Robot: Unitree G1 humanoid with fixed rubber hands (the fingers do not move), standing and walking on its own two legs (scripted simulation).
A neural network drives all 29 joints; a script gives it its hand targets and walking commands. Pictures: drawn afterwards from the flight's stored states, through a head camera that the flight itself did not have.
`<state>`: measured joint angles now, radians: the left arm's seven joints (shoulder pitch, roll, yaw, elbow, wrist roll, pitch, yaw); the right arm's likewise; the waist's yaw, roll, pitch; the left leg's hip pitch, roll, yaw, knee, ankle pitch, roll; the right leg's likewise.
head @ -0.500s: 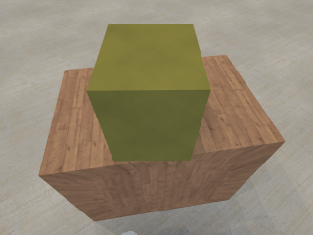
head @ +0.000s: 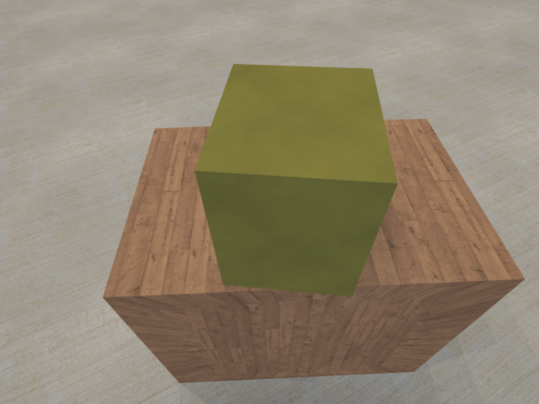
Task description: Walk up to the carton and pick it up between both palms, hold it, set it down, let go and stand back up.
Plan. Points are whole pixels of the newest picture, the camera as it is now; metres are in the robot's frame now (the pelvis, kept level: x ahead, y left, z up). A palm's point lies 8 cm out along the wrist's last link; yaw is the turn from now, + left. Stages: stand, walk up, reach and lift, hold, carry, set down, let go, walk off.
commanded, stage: walk up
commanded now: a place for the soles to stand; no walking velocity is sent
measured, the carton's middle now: (293, 182) +0.48 -0.03 +0.04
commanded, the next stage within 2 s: stand in 0.22 s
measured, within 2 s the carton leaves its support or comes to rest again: neither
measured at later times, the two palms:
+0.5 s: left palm out of the picture +0.05 +0.26 -0.15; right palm out of the picture +0.06 -0.25 -0.15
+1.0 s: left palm out of the picture +0.14 +0.23 -0.10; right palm out of the picture +0.12 -0.26 -0.11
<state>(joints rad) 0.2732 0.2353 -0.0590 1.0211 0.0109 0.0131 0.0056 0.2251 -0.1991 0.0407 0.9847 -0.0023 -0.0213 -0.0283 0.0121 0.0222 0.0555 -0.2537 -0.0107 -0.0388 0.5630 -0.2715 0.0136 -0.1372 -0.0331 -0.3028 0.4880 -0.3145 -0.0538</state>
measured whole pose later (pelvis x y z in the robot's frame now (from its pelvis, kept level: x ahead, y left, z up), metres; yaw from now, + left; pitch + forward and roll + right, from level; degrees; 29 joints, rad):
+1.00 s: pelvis -0.03 -0.04 -0.01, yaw -6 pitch +1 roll +2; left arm 0.12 0.30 0.17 0.43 0.01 0.44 -0.03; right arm 0.11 -0.15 0.06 0.60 0.06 0.05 -0.04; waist 0.03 -0.08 0.13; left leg -0.37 0.05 0.05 0.63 -0.26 -0.05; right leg -0.35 0.04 -0.14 0.68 -0.35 -0.13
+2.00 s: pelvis +0.01 +0.01 +0.01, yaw -7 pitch -4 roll +0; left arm 0.28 0.21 -0.02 0.46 -0.09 -0.17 0.06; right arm 0.25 -0.17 -0.04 0.61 0.16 -0.28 0.08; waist 0.04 -0.04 0.01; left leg -0.11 0.01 0.08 0.39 -0.23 0.02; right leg -0.07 0.03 -0.07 0.37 -0.24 -0.05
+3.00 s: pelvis +0.00 -0.01 +0.01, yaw -8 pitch -3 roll +1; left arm -0.06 0.27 0.09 0.27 -0.20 0.15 -0.01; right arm -0.03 -0.24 0.03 0.29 0.29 0.06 -0.05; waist 0.01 -0.03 -0.03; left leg -0.09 0.01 0.07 0.31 -0.17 0.00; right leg -0.08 0.05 -0.05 0.33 -0.21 -0.07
